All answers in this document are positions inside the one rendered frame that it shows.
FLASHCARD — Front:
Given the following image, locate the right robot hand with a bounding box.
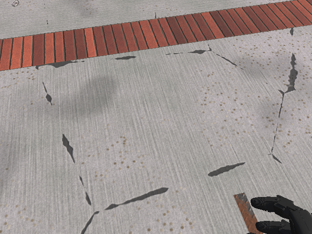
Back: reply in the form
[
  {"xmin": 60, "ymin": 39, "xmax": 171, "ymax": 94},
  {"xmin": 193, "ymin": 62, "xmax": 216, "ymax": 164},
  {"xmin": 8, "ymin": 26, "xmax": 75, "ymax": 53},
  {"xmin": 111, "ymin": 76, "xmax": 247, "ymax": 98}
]
[{"xmin": 247, "ymin": 195, "xmax": 312, "ymax": 234}]

